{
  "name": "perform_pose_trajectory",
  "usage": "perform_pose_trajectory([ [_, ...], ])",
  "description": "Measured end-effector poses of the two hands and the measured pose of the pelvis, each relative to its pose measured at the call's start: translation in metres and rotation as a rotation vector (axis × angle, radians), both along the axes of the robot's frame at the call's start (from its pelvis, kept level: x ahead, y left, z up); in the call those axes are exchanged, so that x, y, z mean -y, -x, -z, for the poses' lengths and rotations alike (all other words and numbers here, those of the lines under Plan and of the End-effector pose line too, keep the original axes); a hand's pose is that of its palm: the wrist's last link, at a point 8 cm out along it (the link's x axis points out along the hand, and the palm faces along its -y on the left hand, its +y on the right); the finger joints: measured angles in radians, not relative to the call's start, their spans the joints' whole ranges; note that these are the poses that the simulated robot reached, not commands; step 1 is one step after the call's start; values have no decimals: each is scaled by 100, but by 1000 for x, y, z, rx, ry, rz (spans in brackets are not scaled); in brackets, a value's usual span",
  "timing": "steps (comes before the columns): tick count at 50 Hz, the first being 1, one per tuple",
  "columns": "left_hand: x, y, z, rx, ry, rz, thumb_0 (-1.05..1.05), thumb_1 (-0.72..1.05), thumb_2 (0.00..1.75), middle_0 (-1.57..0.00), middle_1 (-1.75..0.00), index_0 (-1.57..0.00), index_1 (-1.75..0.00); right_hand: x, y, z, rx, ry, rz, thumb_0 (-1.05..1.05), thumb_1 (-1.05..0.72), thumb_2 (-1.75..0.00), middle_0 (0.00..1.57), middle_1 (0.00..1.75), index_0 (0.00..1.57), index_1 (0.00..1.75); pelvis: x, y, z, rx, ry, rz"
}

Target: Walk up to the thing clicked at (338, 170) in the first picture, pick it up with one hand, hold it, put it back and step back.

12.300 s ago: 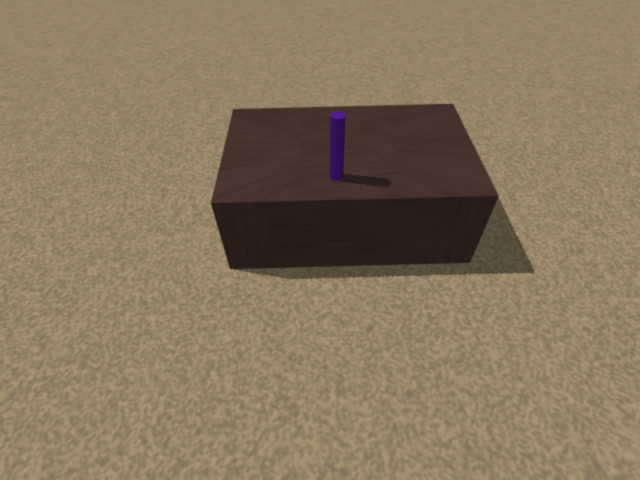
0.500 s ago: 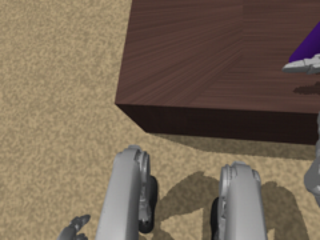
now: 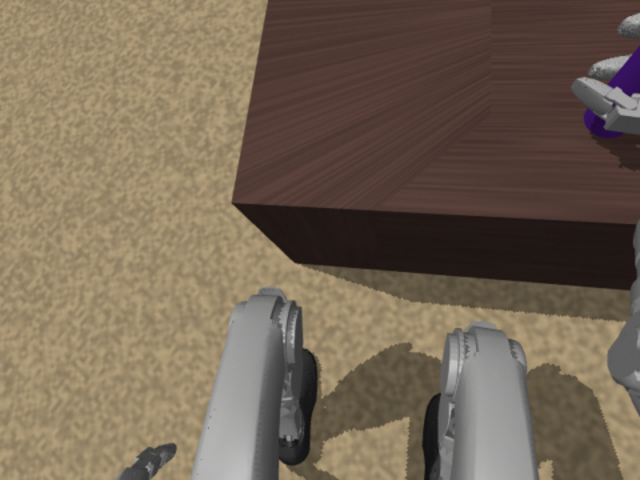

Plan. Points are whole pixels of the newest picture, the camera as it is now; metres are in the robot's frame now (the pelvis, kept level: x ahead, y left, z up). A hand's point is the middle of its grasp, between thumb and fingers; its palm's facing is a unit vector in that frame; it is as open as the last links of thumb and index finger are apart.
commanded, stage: close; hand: right
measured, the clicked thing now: out of the picture +0.55 -0.24 +0.07
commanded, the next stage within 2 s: settle in 0.04 s
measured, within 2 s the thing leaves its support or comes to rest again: leaves its support in 0.40 s
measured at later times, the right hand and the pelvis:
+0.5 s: hand out of the picture +0.55 -0.23 +0.04, palm faces +0.20 +0.98 -0.03, open 6.3 cm; pelvis +0.00 +0.00 +0.02, yaw +0 degrees
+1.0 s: hand out of the picture +0.57 -0.22 +0.11, palm faces +0.19 +0.98 -0.02, open 6.3 cm; pelvis +0.01 +0.00 +0.08, yaw +0 degrees
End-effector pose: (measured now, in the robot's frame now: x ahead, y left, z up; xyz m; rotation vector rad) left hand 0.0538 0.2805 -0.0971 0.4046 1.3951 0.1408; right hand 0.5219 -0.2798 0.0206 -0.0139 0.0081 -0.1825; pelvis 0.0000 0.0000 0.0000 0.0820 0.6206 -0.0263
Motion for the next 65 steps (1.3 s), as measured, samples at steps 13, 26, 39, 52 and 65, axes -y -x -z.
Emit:
perform_pose_trajectory([
  [13,0,-4,3,15,2,6,1,90,90,-22,-30,-21,-31,-4,2,-1,2,6,-2,-2,-8,-104,94,107,95,108,0,2,2,6,0,0],
  [26,5,-7,-16,24,1,-19,1,90,90,-22,-31,-22,-31,-5,3,-29,-4,17,15,0,-4,-115,95,111,96,109,1,0,-22,10,4,1],
  [39,5,-9,-56,48,-4,-50,1,90,90,-22,-31,-22,-31,-7,-9,-76,-20,2,11,0,-3,-116,95,110,96,108,1,-8,-60,2,8,-6],
  [52,3,-10,-80,31,-4,-57,1,90,90,-22,-31,-21,-31,-13,-16,-92,-20,2,14,0,-4,-115,95,111,96,109,0,-15,-84,0,12,-11],
  [65,4,-14,-95,40,5,-75,1,90,90,-21,-31,-21,-31,-18,-22,-113,-20,-4,22,0,-5,-114,94,112,95,110,-3,-21,-101,5,15,-16],
])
